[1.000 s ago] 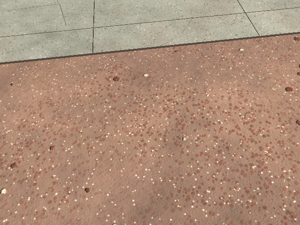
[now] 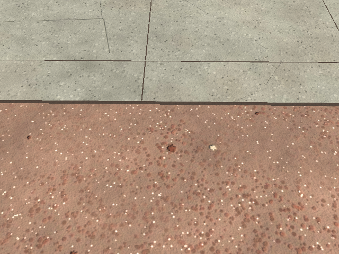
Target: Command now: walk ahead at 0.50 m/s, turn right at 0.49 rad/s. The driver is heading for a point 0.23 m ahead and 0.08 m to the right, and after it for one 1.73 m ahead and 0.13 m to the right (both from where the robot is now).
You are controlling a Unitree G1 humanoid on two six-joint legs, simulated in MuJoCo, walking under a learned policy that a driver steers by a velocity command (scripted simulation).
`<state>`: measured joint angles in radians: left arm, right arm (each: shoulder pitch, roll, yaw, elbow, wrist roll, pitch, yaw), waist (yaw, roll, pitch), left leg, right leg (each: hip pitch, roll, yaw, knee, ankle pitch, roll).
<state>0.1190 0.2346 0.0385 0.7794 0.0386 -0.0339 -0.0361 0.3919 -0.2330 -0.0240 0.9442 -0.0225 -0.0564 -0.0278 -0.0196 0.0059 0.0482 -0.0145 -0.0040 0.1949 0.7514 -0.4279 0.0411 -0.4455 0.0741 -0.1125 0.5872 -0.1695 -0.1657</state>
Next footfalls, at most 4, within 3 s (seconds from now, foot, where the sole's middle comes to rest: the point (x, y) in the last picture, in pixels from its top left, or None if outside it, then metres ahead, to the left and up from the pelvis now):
0.48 left None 0.46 0.07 -0.75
0.94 right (225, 218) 0.59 -0.20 -0.75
1.44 left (174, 157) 0.88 0.00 -0.75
2.00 right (210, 152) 0.90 -0.17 -0.75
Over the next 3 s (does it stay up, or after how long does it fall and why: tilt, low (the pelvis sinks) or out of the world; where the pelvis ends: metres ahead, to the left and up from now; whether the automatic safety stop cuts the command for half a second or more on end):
stays up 1.21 -0.15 0.01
